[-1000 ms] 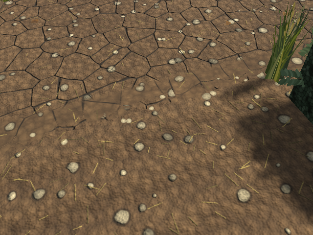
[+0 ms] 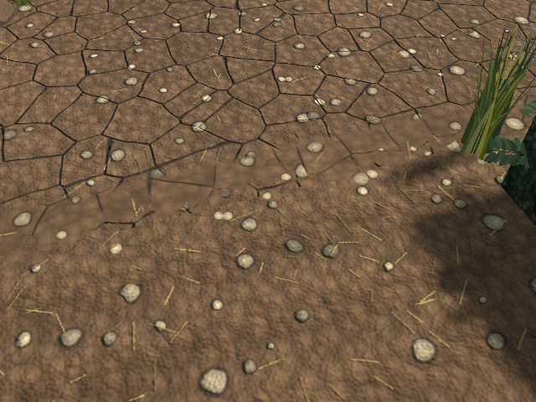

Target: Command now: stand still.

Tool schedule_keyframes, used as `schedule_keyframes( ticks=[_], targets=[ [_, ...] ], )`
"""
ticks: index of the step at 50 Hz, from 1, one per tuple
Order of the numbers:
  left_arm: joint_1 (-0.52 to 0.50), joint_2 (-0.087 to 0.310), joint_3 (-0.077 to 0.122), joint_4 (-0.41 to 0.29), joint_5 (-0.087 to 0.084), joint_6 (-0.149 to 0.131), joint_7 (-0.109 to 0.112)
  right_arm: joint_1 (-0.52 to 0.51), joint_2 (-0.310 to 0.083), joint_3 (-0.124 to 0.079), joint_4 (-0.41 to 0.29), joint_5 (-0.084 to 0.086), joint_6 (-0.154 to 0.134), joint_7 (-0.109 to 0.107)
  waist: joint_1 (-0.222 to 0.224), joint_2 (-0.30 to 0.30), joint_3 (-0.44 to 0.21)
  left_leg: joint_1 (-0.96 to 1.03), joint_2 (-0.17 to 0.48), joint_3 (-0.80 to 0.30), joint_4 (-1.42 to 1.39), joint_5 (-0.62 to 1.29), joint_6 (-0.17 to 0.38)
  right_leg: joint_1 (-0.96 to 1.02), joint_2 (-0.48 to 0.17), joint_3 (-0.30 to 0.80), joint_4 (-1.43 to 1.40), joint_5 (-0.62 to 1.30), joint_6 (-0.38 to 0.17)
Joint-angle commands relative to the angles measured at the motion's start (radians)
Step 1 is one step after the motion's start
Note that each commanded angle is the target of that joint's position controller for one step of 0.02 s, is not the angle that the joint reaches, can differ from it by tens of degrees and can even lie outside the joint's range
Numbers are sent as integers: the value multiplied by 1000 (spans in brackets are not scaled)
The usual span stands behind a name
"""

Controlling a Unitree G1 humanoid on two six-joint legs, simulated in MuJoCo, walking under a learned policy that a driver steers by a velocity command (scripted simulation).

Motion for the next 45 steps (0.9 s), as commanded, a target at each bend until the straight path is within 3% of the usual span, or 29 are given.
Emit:
schedule_keyframes(
  ticks=[1, 19, 20, 21, 23, 24, 25, 27, 29, 30, 32, 33, 34, 35, 36, 37, 38, 39, 41, 45],
  targets=[
    [15, 101, 13, -21, 0, -7, 3, 36, -101, -15, -24, 0, -7, -3, 1, -2, -18, -65, 36, -35, -102, 117, 24, 48, -24, 19, -62, 145, -33],
    [60, 84, 1, 3, -1, -7, 8, 98, -77, -11, -19, 2, -9, -3, 3, 1, -6, -69, 32, -37, -105, 125, 28, 38, -22, 12, -60, 140, -26],
    [81, 72, -2, 14, -1, -6, 8, 120, -71, -10, -8, 3, -7, -4, 3, 8, -30, -59, 26, -33, -115, 18, 33, 47, -7, -6, -54, 42, -27],
    [88, 75, 1, 17, -7, -6, 8, 128, -90, -18, -6, 10, -4, -7, -1, 25, -14, -70, 24, -45, -126, -163, 52, 17, 23, -38, -17, -120, -33],
    [57, 79, 4, -5, -12, -18, 7, 148, -137, -35, -18, 22, -6, -10, -20, 84, 69, -105, 111, -180, -208, -494, 120, -127, 44, -68, 83, -323, -50],
    [29, 56, 0, -26, -14, -34, 1, 184, -167, -46, -16, 27, -15, -8, -34, 143, 93, -87, 207, -318, -279, -585, 171, -191, 42, -90, 176, -273, -53],
    [15, 46, -2, -39, -20, -51, -7, 188, -193, -57, -21, 30, -26, -7, -35, 179, 120, -82, 301, -442, -340, -607, 222, -245, 14, -78, 272, -211, -65],
    [-14, 58, 4, -60, -29, -78, -22, 172, -175, -57, -38, 21, -49, -3, -29, 157, 150, -60, 359, -504, -363, -496, 249, -331, -46, -26, 373, -247, -92],
    [-10, 68, 10, -69, -37, -97, -32, 138, -160, -57, -62, 31, -59, 4, -8, 123, 125, -15, 312, -394, -331, -340, 199, -299, -65, -28, 249, -256, -111],
    [24, 60, 12, -56, -39, -103, -35, 109, -170, -60, -72, 39, -58, 7, 19, 121, 105, -55, 264, -307, -300, -280, 169, -182, -46, -64, 122, -198, -113],
    [188, 67, 29, 21, -28, -103, -37, 91, -169, -60, -86, 46, -50, 11, 78, 90, 40, -197, 163, -172, -177, -165, 133, 141, 36, -132, -3, 4, -81],
    [294, 89, 42, 48, -25, -99, -37, 57, -148, -53, -103, 42, -56, 12, 124, 30, 10, -277, 113, -104, -24, -43, 100, 262, -10, -47, -38, -16, -94],
    [432, 185, 65, 63, -24, -99, -30, 32, -78, -35, -133, 28, -67, 16, 160, -225, -43, -439, 5, 37, 351, -42, 30, 399, -231, 308, -202, -124, -180],
    [488, 229, 65, 66, -14, -112, -43, 25, -49, -31, -164, 38, -85, 12, 155, -334, -72, -606, -60, -27, 603, -253, 28, 441, -395, 680, -331, -240, -304],
    [383, 164, 41, 38, -9, -127, -43, 14, -90, -41, -167, 57, -98, 16, 99, -176, 3, -703, 22, -106, 744, -212, 57, 395, -407, 644, -318, -301, -301],
    [303, 117, 26, 7, -10, -134, -46, 7, -99, -42, -168, 62, -107, 26, 70, -117, 40, -733, 67, -115, 763, -94, 84, 353, -360, 519, -318, -281, -259],
    [247, 112, 18, -15, -8, -135, -54, 6, -103, -48, -162, 51, -113, 28, 45, -77, 51, -718, 100, -96, 726, -1, 92, 313, -319, 414, -332, -188, -225],
    [222, 85, 7, -28, -7, -131, -59, -10, -127, -61, -161, 36, -113, 28, 34, -52, 60, -691, 121, -85, 668, 63, 92, 286, -274, 313, -341, -44, -188],
    [265, 76, -2, -21, 1, -120, -53, -11, -99, -61, -162, 29, -102, 40, 26, -94, 47, -620, 135, -51, 598, 124, 69, 247, -232, 192, -346, 175, -173],
    [297, 118, 0, -29, 4, -105, -27, -173, -54, -45, -229, 23, -87, 46, 44, -57, 77, -603, 112, 1, 356, 244, 20, 187, -197, 76, -377, 332, -184]
  ],
)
